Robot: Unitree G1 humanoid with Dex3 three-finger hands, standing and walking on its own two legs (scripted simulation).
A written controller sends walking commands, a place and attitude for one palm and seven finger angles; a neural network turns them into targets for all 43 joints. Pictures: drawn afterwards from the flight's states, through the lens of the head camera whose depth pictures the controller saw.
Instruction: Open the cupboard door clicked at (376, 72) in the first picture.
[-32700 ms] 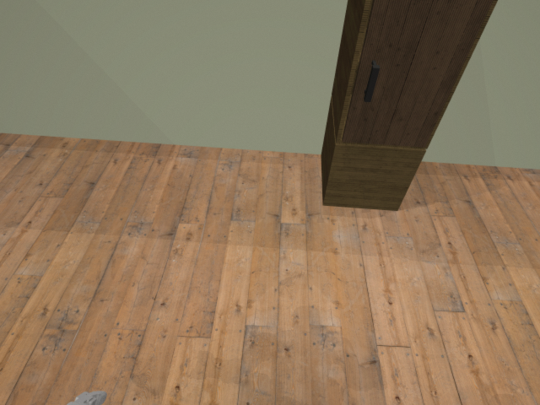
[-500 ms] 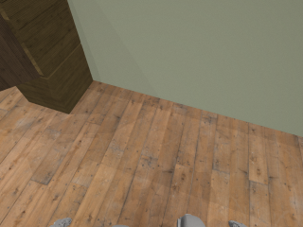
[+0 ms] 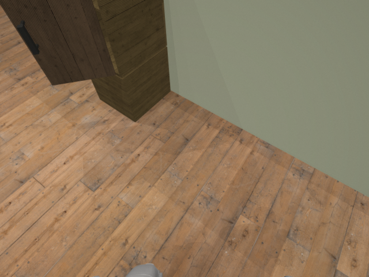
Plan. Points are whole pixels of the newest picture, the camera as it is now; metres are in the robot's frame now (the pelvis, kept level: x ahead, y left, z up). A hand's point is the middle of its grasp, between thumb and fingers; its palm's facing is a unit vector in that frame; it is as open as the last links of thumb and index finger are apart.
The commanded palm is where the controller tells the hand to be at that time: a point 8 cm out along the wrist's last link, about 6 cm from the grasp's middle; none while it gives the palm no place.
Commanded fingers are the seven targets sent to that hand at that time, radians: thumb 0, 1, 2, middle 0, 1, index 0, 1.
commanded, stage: turn to face it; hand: left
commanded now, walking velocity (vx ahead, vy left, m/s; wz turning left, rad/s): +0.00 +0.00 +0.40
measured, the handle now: (29, 37) +0.96 +0.73 -0.06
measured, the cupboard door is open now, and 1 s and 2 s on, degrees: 51 51 51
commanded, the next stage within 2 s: take the last steps up to it in 0.42 s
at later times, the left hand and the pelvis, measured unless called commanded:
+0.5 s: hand out of the picture +0.05 +0.17 -0.16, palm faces +0.18 -0.94 -0.28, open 7.4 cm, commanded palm none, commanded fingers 0.00 0.90 0.90 -0.20 -0.30 -0.20 -0.30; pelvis +0.01 -0.04 -0.01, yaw +10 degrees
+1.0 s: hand out of the picture -0.11 +0.17 -0.17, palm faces +0.45 -0.87 -0.19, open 7.4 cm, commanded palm none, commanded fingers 0.00 0.90 0.90 -0.20 -0.30 -0.20 -0.30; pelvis +0.05 +0.04 -0.01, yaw +20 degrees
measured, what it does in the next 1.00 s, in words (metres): steps on the spot, turning left: left foot, then right foot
